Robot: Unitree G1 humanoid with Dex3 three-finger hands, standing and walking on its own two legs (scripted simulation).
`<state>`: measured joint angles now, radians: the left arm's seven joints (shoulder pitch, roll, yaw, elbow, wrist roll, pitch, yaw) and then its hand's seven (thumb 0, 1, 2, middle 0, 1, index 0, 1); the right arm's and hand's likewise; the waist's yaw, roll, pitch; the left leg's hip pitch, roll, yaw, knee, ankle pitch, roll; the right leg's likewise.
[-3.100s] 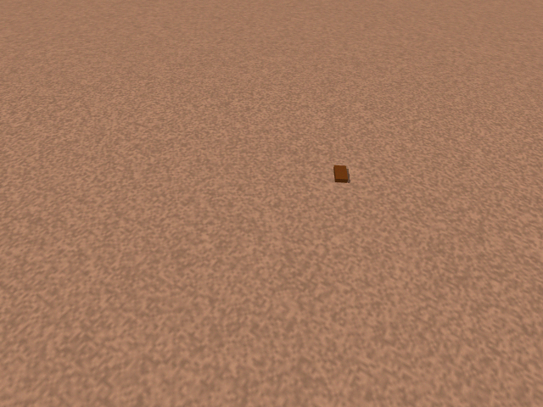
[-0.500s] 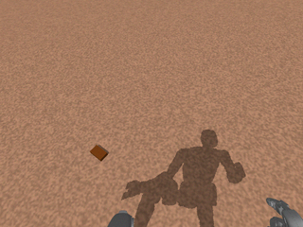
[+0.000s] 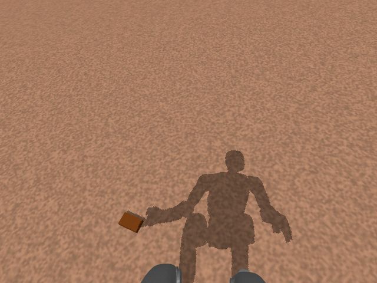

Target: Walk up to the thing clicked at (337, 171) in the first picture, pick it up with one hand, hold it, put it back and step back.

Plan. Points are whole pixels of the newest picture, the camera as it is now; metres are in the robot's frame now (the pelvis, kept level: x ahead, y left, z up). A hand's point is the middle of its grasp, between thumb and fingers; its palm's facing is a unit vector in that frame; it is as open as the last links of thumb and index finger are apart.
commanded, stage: walk up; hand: left
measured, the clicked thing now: (130, 222) +0.50 +0.39 -0.72
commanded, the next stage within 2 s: none
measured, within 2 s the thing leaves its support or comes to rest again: neither
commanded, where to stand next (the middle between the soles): +0.12 +0.29 m, yaw -20 degrees
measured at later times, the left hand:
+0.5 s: hand out of the picture +0.15 +0.53 -0.12, palm faces -0.19 -0.80 -0.57, open 7.3 cm
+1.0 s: hand out of the picture +0.20 +0.61 -0.13, palm faces -0.32 -0.85 -0.41, open 7.3 cm
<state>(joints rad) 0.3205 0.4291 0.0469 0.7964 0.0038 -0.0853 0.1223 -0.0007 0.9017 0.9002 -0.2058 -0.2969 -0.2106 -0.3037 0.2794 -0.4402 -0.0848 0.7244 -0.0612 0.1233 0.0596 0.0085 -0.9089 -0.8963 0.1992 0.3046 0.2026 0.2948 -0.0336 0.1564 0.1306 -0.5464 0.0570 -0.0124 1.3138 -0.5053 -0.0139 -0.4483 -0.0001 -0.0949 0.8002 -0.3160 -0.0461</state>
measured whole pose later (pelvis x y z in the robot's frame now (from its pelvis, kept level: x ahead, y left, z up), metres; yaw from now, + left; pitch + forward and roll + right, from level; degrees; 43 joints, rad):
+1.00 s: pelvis +0.02 +0.35 +0.01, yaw -20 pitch -3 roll -1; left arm 0.21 0.46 0.10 0.92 0.02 0.02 -0.02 0.00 0.91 0.90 -0.20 -0.30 -0.20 -0.30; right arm 0.29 -0.42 -0.04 0.91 -0.03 -0.05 -0.02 0.00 -0.90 -0.90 0.20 0.31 0.21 0.30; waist -0.01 -0.03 0.09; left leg -0.32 0.10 0.09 0.78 -0.41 -0.01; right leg -0.47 0.02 0.08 1.03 -0.48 -0.02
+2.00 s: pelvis +0.04 +0.32 +0.04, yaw -21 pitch -2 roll +0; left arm 0.03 0.34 0.03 1.13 0.00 0.01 -0.03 0.00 0.91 0.90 -0.20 -0.30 -0.20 -0.30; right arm 0.11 -0.37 0.01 1.12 -0.01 -0.03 0.00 0.00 -0.91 -0.90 0.20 0.30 0.20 0.29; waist 0.00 0.00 0.06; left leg -0.15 0.05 0.02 0.42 -0.23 -0.04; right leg -0.18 -0.02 0.00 0.45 -0.24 0.01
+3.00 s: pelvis +0.05 +0.32 +0.05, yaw -21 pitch -2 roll +0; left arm 0.08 0.35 0.01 1.14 0.00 -0.01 -0.01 0.00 0.91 0.90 -0.20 -0.30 -0.20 -0.30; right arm 0.07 -0.35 0.00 1.15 -0.01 -0.01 0.01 0.00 -0.91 -0.90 0.20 0.30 0.20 0.29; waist 0.00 0.01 0.06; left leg -0.09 0.04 0.02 0.31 -0.17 -0.03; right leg -0.11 -0.03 -0.01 0.32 -0.18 0.02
